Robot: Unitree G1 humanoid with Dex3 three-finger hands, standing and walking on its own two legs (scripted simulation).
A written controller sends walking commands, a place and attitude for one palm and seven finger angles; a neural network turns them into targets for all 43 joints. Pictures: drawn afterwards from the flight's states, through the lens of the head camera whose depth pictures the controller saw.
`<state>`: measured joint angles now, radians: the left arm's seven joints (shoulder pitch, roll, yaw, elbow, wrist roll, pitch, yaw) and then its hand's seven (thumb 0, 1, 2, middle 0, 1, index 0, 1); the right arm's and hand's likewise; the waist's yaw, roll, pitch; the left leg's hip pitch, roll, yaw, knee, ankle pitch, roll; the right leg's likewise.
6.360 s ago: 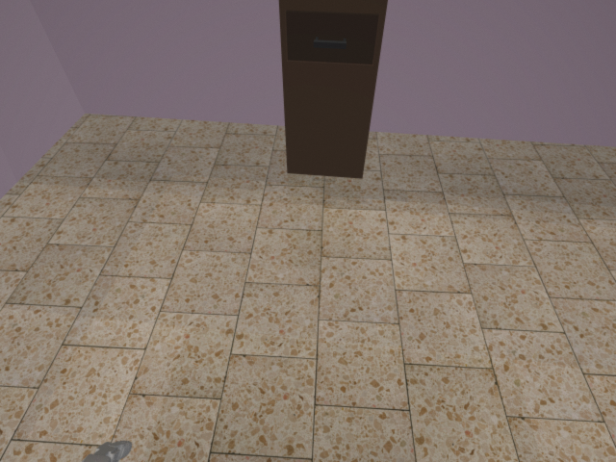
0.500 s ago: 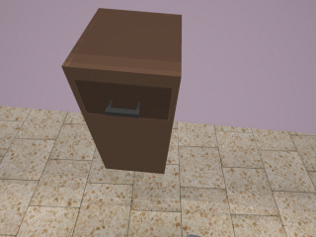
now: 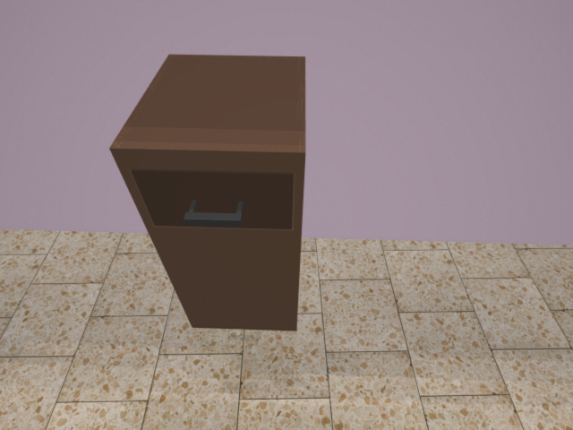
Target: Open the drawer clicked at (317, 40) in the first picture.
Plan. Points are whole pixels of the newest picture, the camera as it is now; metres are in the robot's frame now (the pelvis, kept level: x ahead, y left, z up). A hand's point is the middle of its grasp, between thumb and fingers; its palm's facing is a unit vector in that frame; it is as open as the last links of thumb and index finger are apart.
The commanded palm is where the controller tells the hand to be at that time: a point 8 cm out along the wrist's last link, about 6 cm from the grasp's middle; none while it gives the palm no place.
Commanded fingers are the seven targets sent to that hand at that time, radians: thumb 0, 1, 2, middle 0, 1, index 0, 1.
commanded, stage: come to a stop and stand still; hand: left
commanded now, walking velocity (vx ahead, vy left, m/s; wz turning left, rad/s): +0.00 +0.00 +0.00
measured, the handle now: (215, 212) +0.57 +0.20 -0.09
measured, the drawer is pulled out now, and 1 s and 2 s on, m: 0.00 0.00 0.00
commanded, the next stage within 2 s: look again from close up in 0.20 s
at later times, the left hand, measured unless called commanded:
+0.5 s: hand out of the picture +0.01 +0.18 -0.18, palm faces +0.01 -0.98 -0.20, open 7.4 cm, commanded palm none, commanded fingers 0.00 0.90 0.90 -0.20 -0.30 -0.20 -0.30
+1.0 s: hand out of the picture +0.11 +0.23 -0.12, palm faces -0.03 -0.90 -0.44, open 7.4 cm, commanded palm +0.12 +0.25 -0.06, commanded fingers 0.00 0.74 0.83 -0.21 -0.41 -0.21 -0.41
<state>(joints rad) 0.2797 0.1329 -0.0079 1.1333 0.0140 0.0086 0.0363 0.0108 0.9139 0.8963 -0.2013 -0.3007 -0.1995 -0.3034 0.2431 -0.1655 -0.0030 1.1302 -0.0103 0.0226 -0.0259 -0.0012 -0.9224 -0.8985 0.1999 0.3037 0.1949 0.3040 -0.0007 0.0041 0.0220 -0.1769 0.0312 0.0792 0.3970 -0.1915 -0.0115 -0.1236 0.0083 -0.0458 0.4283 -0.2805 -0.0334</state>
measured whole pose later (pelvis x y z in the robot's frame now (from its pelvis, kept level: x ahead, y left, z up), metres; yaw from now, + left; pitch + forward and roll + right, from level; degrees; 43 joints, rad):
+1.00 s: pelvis +0.01 +0.03 -0.01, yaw -1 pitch +2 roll +2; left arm 0.48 0.23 -0.06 0.33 0.14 0.10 0.17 0.03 0.91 0.89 -0.21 -0.31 -0.20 -0.32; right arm 0.33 -0.18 0.01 0.92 0.03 -0.21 -0.08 0.01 -0.92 -0.90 0.20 0.30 0.20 0.30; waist 0.03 -0.02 0.00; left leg -0.27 -0.04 0.08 0.51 -0.27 0.03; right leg -0.27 -0.05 -0.03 0.62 -0.36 -0.02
